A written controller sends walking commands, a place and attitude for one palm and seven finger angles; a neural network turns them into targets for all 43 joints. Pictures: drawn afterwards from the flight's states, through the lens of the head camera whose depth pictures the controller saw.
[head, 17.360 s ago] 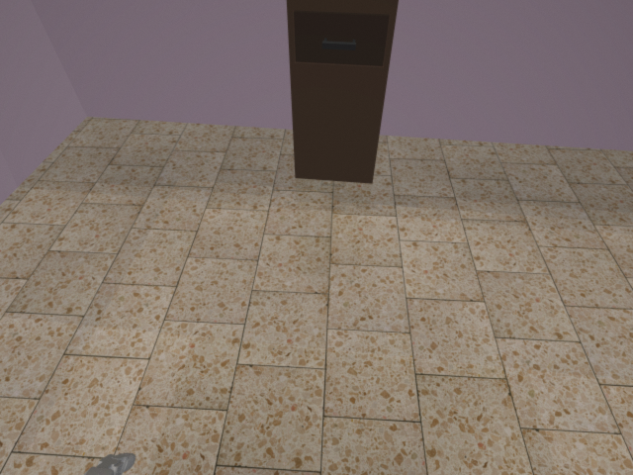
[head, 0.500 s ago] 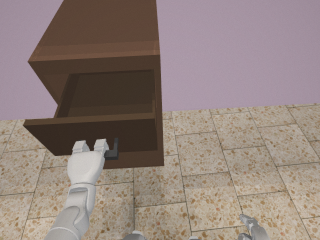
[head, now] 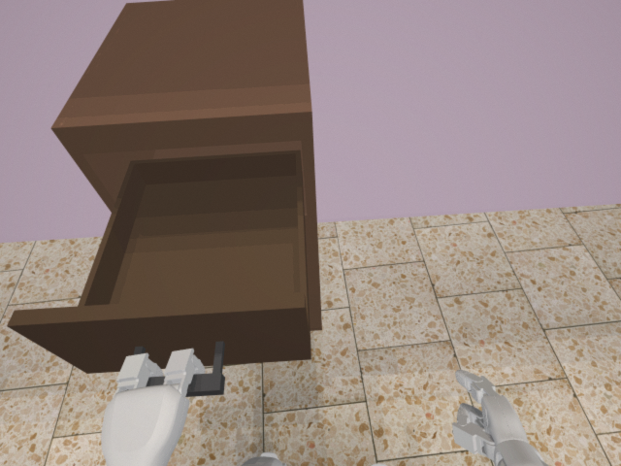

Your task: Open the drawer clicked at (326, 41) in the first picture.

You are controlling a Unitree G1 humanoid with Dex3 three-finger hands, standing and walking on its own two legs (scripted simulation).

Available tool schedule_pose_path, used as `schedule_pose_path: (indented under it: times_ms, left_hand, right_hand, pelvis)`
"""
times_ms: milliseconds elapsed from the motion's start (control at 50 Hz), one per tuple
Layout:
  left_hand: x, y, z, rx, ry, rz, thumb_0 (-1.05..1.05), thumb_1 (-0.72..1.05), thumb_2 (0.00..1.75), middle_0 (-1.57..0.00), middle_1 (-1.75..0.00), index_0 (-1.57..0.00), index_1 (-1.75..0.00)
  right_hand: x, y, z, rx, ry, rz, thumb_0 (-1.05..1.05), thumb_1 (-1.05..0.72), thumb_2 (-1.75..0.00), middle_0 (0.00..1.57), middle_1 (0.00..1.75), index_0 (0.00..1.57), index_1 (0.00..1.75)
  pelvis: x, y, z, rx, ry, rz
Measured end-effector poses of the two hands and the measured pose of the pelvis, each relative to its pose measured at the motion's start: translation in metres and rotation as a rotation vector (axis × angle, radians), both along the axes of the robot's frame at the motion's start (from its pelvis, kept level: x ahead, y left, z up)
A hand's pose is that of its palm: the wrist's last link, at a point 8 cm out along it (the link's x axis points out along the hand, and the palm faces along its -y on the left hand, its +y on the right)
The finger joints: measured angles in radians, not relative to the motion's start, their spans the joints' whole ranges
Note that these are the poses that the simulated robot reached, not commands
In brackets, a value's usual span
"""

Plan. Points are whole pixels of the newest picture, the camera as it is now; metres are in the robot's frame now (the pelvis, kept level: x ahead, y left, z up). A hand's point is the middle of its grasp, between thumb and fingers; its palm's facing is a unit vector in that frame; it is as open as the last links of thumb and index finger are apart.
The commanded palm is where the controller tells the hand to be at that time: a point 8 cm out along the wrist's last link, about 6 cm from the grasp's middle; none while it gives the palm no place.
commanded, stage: pull the drawer open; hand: left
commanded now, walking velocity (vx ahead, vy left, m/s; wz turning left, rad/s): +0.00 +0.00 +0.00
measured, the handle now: (176, 369) +0.24 +0.20 -0.02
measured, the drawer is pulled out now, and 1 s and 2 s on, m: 0.29 0.30 0.30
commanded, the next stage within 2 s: open the thumb to release the handle in 0.42 s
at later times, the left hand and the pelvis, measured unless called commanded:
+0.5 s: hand (168, 433) +0.17 +0.19 -0.04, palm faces -0.03 -0.12 -0.99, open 6.2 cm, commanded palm +0.15 +0.20 +0.02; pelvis +0.00 -0.01 -0.01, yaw +1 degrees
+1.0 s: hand (170, 429) +0.18 +0.19 -0.03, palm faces -0.01 -0.08 -1.00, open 11.8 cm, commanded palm +0.15 +0.21 +0.02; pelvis -0.03 -0.02 +0.00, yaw +2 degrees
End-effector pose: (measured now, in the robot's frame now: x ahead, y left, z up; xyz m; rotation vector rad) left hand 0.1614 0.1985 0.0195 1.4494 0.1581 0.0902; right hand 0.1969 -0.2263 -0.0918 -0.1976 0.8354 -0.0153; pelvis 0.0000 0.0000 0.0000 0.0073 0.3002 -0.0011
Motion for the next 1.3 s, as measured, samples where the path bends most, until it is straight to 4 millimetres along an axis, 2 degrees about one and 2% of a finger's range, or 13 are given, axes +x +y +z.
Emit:
schedule_pose_path:
  times_ms: [40, 120, 220, 320, 500, 660, 780, 940, 1060, 1160, 1300]
  left_hand:
    - [-0.009, -0.001, 0.001, -0.004, 0.006, 0.004, 0.04, 0.72, 0.75, -0.25, -1.33, -0.36, -1.27]
    - [-0.009, -0.001, 0.001, -0.009, 0.011, 0.003, 0.04, 0.72, 0.75, -0.24, -1.30, -0.34, -1.24]
    - [-0.009, -0.001, 0.001, -0.011, 0.003, 0.001, 0.04, 0.72, 0.76, -0.25, -1.29, -0.34, -1.24]
    - [-0.009, -0.001, 0.000, -0.008, -0.007, -0.001, 0.04, 0.71, 0.77, -0.25, -1.29, -0.35, -1.24]
    - [-0.009, -0.001, 0.000, 0.000, -0.005, 0.002, 0.04, 0.70, 0.79, -0.26, -1.29, -0.34, -1.26]
    - [-0.005, -0.002, -0.003, 0.050, -0.045, 0.003, 0.02, 0.68, 0.80, -0.32, -1.31, -0.37, -1.30]
    - [-0.003, -0.005, -0.001, 0.043, -0.042, 0.046, 0.01, 0.47, 0.71, -0.35, -1.28, -0.37, -1.30]
    - [-0.004, -0.006, 0.001, 0.038, -0.023, 0.053, 0.00, 0.00, 0.51, -0.34, -1.24, -0.35, -1.26]
    - [-0.006, -0.004, 0.000, 0.038, -0.022, 0.035, 0.00, -0.31, 0.38, -0.33, -1.22, -0.33, -1.22]
    - [-0.007, -0.004, -0.001, 0.043, -0.037, 0.028, 0.00, -0.42, 0.33, -0.33, -1.23, -0.32, -1.21]
    - [-0.006, -0.005, -0.004, 0.059, -0.061, 0.034, 0.00, -0.48, 0.30, -0.34, -1.25, -0.32, -1.21]
  right_hand:
    - [0.012, 0.010, 0.002, 0.020, -0.036, 0.034, 0.01, -0.91, -0.90, 0.20, 0.30, 0.19, 0.30]
    - [0.030, 0.027, 0.008, 0.057, -0.101, 0.088, 0.01, -0.91, -0.90, 0.20, 0.30, 0.19, 0.30]
    - [0.034, 0.034, 0.010, 0.073, -0.126, 0.116, 0.01, -0.91, -0.90, 0.20, 0.30, 0.20, 0.30]
    - [0.024, 0.024, 0.001, 0.051, -0.081, 0.108, 0.01, -0.91, -0.90, 0.20, 0.30, 0.20, 0.30]
    - [-0.009, -0.002, -0.019, 0.004, 0.031, 0.047, 0.01, -0.91, -0.90, 0.20, 0.30, 0.20, 0.30]
    - [-0.026, -0.013, -0.031, -0.026, 0.079, 0.015, 0.01, -0.91, -0.90, 0.20, 0.30, 0.19, 0.30]
    - [-0.029, -0.012, -0.024, -0.012, 0.061, -0.009, 0.01, -0.91, -0.90, 0.20, 0.30, 0.20, 0.30]
    - [-0.025, -0.013, -0.006, -0.017, 0.009, -0.015, 0.01, -0.91, -0.90, 0.20, 0.30, 0.20, 0.30]
    - [-0.022, -0.016, -0.001, -0.035, -0.009, -0.013, 0.01, -0.91, -0.90, 0.20, 0.30, 0.20, 0.30]
    - [-0.023, -0.016, -0.005, -0.041, 0.000, -0.012, 0.01, -0.91, -0.90, 0.20, 0.30, 0.20, 0.30]
    - [-0.028, -0.009, -0.017, -0.028, 0.032, -0.007, 0.01, -0.91, -0.90, 0.20, 0.30, 0.20, 0.30]
  pelvis:
    - [-0.001, 0.000, -0.002, 0.001, -0.002, 0.003]
    - [-0.002, -0.003, -0.006, 0.005, -0.002, 0.005]
    - [-0.002, -0.006, -0.009, 0.007, 0.002, 0.004]
    - [-0.002, -0.008, -0.012, 0.007, 0.008, 0.006]
    - [-0.003, -0.010, -0.013, 0.011, 0.018, 0.005]
    - [-0.012, -0.014, -0.014, 0.012, 0.017, 0.021]
    - [-0.018, -0.017, -0.008, 0.015, -0.008, 0.024]
    - [-0.024, -0.022, -0.001, 0.017, -0.034, 0.024]
    - [-0.027, -0.022, 0.000, 0.013, -0.040, 0.029]
    - [-0.029, -0.020, -0.001, 0.011, -0.034, 0.031]
    - [-0.031, -0.017, -0.005, 0.010, -0.027, 0.036]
